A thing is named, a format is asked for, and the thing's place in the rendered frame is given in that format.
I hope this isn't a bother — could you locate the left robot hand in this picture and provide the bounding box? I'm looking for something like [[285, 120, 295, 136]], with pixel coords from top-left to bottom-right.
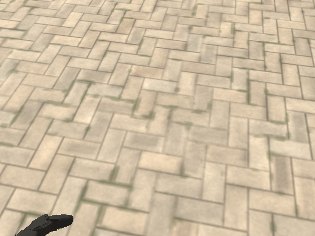
[[15, 214, 74, 236]]

